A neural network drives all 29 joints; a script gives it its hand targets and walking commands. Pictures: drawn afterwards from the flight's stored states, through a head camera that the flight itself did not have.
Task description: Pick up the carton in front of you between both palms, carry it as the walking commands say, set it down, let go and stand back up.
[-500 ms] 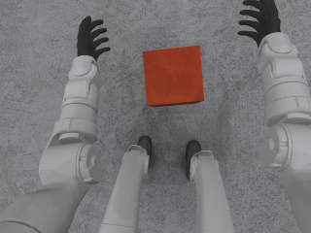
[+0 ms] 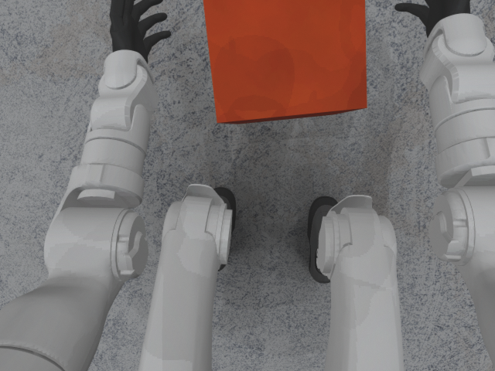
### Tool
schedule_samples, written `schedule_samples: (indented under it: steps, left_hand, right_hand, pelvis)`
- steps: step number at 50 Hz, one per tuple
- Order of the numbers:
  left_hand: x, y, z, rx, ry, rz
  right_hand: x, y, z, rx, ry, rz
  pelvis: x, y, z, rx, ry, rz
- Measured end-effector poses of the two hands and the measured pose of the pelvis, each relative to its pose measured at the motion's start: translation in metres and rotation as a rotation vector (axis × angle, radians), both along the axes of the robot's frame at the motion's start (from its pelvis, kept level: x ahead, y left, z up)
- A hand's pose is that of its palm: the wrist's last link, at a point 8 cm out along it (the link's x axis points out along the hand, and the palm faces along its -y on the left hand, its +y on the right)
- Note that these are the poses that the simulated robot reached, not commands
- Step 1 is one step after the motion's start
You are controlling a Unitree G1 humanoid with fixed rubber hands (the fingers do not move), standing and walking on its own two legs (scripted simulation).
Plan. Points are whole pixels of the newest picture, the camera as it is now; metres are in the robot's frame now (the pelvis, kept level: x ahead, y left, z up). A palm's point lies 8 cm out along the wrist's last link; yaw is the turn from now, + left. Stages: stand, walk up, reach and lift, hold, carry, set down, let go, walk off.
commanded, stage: reach and lift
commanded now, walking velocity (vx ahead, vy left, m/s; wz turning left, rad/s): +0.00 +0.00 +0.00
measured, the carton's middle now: (283, 59) +0.52 -0.01 -0.31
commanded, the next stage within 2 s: none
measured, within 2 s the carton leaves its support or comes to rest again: leaves its support in 1.10 s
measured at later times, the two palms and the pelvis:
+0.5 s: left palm (166, 55) +0.51 +0.18 -0.25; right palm (401, 31) +0.54 -0.18 -0.25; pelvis +0.00 +0.00 -0.07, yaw +1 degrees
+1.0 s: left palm (183, 48) +0.52 +0.15 -0.24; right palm (383, 30) +0.54 -0.15 -0.25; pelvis -0.01 +0.00 -0.06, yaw +1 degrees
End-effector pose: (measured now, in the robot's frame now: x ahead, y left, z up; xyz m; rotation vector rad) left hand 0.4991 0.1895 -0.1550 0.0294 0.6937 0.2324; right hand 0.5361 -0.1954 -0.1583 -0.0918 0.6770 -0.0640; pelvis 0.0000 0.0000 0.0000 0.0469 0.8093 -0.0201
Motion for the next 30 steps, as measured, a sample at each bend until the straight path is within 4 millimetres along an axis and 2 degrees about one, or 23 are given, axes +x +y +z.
schedule_samples:
  steps: [6,15,20,25,30]
  left_hand:
    - [0.000,-0.008,-0.037,-0.011,0.048,-0.005]
    - [0.001,-0.013,-0.091,-0.013,0.095,-0.023]
    - [0.010,-0.002,-0.091,0.004,0.053,-0.005]
    - [0.011,-0.012,-0.093,-0.006,0.068,-0.032]
    - [0.012,-0.020,-0.089,-0.013,0.065,-0.033]
  right_hand:
    - [-0.001,-0.001,-0.035,-0.001,0.050,-0.010]
    - [0.000,0.002,-0.091,-0.001,0.074,-0.002]
    - [0.004,0.011,-0.100,0.016,0.056,0.009]
    - [0.009,0.013,-0.095,0.021,0.035,0.005]
    - [0.004,0.010,-0.091,0.013,0.046,-0.001]
  pelvis:
    - [-0.010,0.000,-0.030,-0.001,-0.068,0.003]
    - [-0.010,-0.002,-0.056,0.000,-0.119,0.006]
    - [-0.004,-0.004,-0.064,0.002,-0.140,0.005]
    - [-0.001,-0.002,-0.067,0.002,-0.145,0.013]
    - [-0.001,-0.002,-0.066,0.000,-0.139,0.013]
